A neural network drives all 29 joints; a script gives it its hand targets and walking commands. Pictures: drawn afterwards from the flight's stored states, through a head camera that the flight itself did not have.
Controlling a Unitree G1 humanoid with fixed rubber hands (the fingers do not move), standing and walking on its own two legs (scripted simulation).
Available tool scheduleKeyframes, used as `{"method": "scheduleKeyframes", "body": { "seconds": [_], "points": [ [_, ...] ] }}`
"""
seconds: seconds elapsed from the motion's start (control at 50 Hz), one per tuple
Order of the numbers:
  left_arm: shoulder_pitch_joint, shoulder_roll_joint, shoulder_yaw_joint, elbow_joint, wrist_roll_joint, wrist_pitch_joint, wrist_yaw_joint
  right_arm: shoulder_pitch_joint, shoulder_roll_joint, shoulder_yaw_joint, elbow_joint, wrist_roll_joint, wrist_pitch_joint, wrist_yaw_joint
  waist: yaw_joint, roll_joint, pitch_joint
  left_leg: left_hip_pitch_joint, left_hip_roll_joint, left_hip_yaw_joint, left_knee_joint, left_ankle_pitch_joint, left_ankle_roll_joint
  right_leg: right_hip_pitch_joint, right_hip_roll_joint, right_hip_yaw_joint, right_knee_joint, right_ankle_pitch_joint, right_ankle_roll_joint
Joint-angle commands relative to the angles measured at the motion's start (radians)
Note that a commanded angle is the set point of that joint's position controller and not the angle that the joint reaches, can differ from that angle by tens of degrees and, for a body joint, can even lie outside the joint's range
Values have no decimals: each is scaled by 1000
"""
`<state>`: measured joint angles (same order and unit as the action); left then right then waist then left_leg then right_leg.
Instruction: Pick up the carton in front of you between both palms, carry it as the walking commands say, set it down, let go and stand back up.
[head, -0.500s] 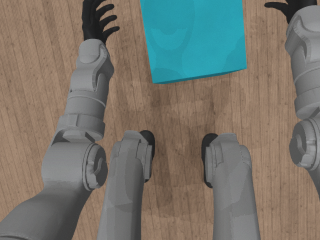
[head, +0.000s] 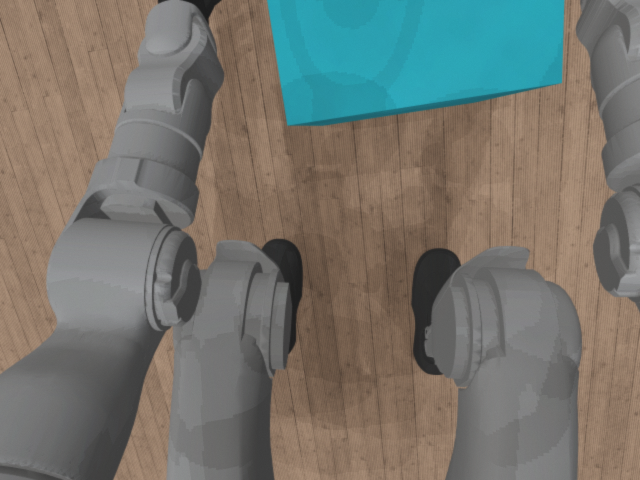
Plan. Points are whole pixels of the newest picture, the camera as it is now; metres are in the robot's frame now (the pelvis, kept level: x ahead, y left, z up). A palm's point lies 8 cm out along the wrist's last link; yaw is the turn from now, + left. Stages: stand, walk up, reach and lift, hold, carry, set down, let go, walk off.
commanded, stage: reach and lift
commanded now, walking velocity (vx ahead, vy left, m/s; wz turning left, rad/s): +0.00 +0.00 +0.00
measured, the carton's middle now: (395, 8) +0.54 -0.05 -0.25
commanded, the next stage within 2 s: none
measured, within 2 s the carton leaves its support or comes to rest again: leaves its support in 0.66 s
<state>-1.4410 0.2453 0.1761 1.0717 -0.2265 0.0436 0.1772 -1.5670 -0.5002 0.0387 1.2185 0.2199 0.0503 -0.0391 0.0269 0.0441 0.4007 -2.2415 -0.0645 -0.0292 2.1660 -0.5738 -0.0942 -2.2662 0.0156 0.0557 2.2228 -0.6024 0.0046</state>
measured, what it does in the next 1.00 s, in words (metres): rises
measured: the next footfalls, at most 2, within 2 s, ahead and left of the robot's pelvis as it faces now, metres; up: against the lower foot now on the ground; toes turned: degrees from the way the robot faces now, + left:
none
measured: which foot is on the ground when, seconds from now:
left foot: down 0.00-1.00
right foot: down 0.00-1.00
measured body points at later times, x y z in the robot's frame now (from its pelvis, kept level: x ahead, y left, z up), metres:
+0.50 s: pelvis -0.01 +0.00 +0.00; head +0.36 -0.04 +0.24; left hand +0.55 +0.11 -0.18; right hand +0.57 -0.19 -0.18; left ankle +0.12 +0.14 -0.34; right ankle +0.10 -0.12 -0.34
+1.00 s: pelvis -0.01 +0.01 +0.05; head +0.28 -0.04 +0.40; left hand +0.52 +0.10 -0.03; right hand +0.52 -0.20 -0.03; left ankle +0.12 +0.14 -0.34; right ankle +0.10 -0.12 -0.34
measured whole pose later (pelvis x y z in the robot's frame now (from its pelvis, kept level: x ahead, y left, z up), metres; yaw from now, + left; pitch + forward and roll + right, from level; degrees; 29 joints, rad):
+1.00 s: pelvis -0.01 +0.01 +0.05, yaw -4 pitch +41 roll +3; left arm -1.14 -0.03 0.53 0.74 0.12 0.30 0.15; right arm -1.26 -0.20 -0.29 0.93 -0.11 0.35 -0.03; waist 0.01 0.04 -0.03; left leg -2.15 -0.11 -0.07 1.98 -0.55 -0.10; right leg -2.18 0.11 0.10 2.00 -0.52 0.06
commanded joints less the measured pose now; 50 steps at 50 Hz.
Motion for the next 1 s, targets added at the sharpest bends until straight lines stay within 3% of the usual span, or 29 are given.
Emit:
{"method": "scheduleKeyframes", "body": {
  "seconds": [0.0,0.14,0.28,0.32,0.34,0.4,0.46,0.56,0.68,0.74,0.82,0.92,0.98],
  "points": [
    [-167,82,4,-85,0,-22,7,-245,-97,-12,-92,1,-19,-6,-1,-125,-1348,571,-3,131,-104,442,20,722,-7,-36,-189,484,23],
    [-176,63,27,-65,29,-25,7,-245,-67,-29,-66,-21,-22,4,5,-115,-1210,539,-3,112,-125,372,25,562,-9,-40,-212,361,18],
    [-288,-57,-27,-68,19,-20,5,-340,44,22,-63,-4,-16,12,-15,-99,-1187,589,-25,105,-140,309,25,550,2,-44,-231,281,13],
    [-296,-94,-2,-60,54,-18,6,-350,110,27,-54,-11,-8,21,2,-96,-1164,603,-35,112,-148,293,25,548,11,-46,-235,262,14],
    [-334,-187,-8,-72,72,-13,-12,-389,225,43,-63,-13,-1,42,18,-98,-1149,603,-42,118,-152,285,29,545,20,-46,-238,250,12],
    [-512,-640,-54,-94,128,26,-133,-530,706,101,-84,-51,29,159,9,-98,-1105,547,-68,126,-127,282,42,518,51,-50,-221,262,-2],
    [-552,-847,-51,-131,173,75,-227,-475,933,50,-126,-105,70,245,-16,-73,-1060,514,-80,135,-106,264,50,477,73,-66,-213,264,-10],
    [-550,-996,-81,-216,131,106,-275,-452,1066,57,-242,-96,94,282,-31,-67,-1189,508,-89,143,-90,366,58,514,81,-79,-191,393,-13],
    [-594,-1137,-238,-395,30,131,-260,-503,1198,188,-528,-16,115,243,-54,-112,-1701,599,-104,161,-93,540,44,891,93,-94,-188,690,5],
    [-594,-1186,-311,-491,23,164,-252,-505,1272,223,-667,-18,149,216,-49,-139,-1924,619,-116,172,-130,546,36,1048,108,-112,-208,747,19],
    [-572,-1200,-346,-583,57,204,-249,-385,1359,212,-655,-66,211,202,-46,-153,-1894,621,-126,177,-205,439,36,1004,128,-136,-292,607,34],
    [-455,-1208,-168,-386,218,256,-269,-267,1404,65,-420,-187,264,234,2,-139,-1456,540,-124,162,-340,153,60,676,133,-144,-438,222,22],
    [-433,-1209,-84,-331,291,274,-282,-255,1398,-32,-351,-251,274,256,13,-126,-1400,557,-121,151,-410,109,67,640,140,-143,-496,146,11]
  ]
}}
